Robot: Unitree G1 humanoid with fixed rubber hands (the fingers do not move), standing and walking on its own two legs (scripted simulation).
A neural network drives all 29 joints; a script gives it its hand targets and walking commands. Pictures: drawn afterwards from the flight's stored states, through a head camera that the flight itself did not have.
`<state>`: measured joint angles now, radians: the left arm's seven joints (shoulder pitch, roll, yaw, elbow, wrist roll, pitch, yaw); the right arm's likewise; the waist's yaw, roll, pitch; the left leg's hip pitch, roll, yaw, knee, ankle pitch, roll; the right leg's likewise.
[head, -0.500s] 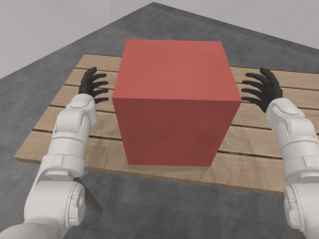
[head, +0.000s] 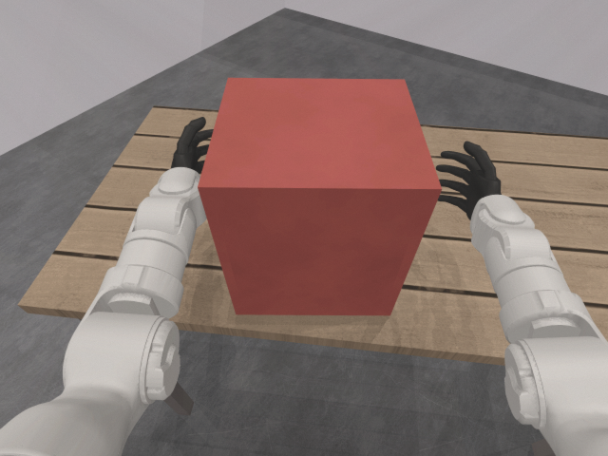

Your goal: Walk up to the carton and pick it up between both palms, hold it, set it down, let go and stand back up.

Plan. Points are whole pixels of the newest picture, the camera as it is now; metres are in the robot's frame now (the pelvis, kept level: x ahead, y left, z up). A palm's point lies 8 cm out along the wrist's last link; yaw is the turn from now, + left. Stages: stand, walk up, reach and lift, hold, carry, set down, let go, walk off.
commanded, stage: reach and lift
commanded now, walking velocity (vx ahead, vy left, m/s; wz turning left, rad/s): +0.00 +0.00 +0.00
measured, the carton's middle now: (314, 204) +0.43 +0.02 +0.11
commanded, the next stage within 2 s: none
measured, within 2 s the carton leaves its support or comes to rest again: leaves its support in 1.40 s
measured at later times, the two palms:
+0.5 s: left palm (190, 181) +0.42 +0.19 +0.15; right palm (437, 188) +0.45 -0.14 +0.14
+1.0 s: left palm (192, 190) +0.42 +0.18 +0.14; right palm (432, 194) +0.45 -0.13 +0.13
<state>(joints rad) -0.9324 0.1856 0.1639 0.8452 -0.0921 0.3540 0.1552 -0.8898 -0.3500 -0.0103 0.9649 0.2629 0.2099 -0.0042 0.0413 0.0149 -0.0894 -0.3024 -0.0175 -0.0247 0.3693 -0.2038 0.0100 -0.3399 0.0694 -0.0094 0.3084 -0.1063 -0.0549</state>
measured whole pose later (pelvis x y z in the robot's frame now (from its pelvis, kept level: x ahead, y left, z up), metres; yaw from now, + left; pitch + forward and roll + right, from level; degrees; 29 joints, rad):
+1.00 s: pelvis +0.00 +0.00 +0.00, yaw +2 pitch +7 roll -1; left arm -0.86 0.07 0.18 0.72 0.01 0.32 0.20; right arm -0.87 -0.19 -0.10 0.93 0.19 0.14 -0.11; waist 0.06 -0.01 -0.08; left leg -0.30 -0.01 -0.06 0.39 -0.21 0.00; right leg -0.31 0.08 -0.04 0.28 -0.10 -0.06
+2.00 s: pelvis +0.00 +0.01 +0.01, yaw +2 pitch +0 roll -1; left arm -0.79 -0.07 0.37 0.56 0.30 0.39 0.11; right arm -0.86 -0.09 -0.41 1.02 -0.18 0.01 0.06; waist 0.01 -0.06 -0.05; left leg -0.12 -0.03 -0.05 0.30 -0.18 0.02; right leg -0.14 0.05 -0.04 0.22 -0.09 -0.04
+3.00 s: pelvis -0.02 +0.03 +0.00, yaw +0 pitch -4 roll -1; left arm -0.96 0.05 0.37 0.49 0.28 0.76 0.05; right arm -1.00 -0.15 -0.14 0.86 0.10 0.39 -0.07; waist -0.04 -0.01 -0.08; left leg -0.07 -0.04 -0.01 0.34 -0.20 0.05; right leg -0.10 0.04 0.00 0.27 -0.10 -0.02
